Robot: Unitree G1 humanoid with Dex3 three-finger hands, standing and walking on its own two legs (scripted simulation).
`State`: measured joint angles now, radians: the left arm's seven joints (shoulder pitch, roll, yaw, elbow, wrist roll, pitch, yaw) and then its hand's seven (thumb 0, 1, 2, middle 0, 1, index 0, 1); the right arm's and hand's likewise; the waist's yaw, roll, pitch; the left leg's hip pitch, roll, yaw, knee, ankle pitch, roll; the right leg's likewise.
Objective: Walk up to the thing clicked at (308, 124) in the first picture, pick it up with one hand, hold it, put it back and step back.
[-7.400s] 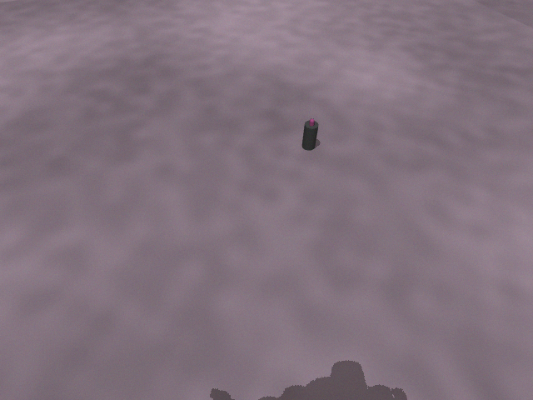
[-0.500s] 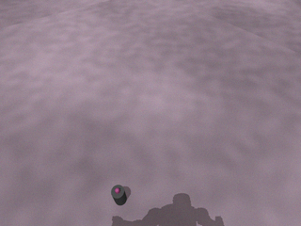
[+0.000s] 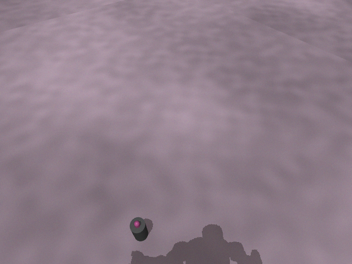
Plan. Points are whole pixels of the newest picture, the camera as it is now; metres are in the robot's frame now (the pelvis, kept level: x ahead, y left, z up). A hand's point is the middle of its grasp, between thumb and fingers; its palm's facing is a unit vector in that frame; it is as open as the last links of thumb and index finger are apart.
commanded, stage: stand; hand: left
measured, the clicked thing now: (139, 228) +0.38 +0.20 -0.69
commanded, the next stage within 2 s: go down in 0.60 s
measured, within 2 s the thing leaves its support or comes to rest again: neither
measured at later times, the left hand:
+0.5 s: hand out of the picture +0.07 +0.25 -0.16, palm faces -0.03 -0.94 -0.34, open 7.4 cm
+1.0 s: hand (79, 260) +0.16 +0.26 -0.17, palm faces +0.04 -0.95 -0.32, open 12.5 cm
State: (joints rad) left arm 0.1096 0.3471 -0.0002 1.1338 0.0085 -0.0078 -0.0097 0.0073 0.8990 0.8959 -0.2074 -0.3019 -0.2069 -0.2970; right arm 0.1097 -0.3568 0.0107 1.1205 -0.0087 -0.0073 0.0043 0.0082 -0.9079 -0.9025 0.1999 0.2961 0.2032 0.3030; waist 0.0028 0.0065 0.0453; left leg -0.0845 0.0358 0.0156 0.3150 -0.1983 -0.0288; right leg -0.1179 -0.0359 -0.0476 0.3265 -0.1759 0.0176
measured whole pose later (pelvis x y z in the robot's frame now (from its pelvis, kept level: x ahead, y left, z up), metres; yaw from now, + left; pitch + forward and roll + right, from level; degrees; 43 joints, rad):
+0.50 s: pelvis +0.00 +0.00 +0.00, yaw +0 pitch -2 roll +0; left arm 0.12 0.35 0.00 1.13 0.01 -0.01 -0.01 0.01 0.90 0.90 -0.21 -0.30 -0.21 -0.30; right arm 0.12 -0.36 0.01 1.12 -0.01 -0.01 0.00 0.01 -0.91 -0.90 0.20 0.30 0.20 0.30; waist 0.00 0.00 0.05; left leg -0.08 0.04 0.02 0.31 -0.20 -0.03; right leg -0.11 -0.04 -0.04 0.32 -0.17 0.02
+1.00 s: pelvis -0.02 +0.01 -0.02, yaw -1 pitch +6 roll +0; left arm -0.04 0.35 0.19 1.00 0.06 0.03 -0.04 0.01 0.32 0.35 -0.07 -0.09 -0.08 -0.07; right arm 0.23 -0.24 -0.01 0.78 0.02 -0.04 -0.03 0.01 -0.95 -0.91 0.20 0.30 0.20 0.30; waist -0.03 -0.02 0.00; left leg -0.42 0.04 0.02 0.63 -0.31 -0.02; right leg -0.45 -0.04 -0.03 0.60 -0.27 0.02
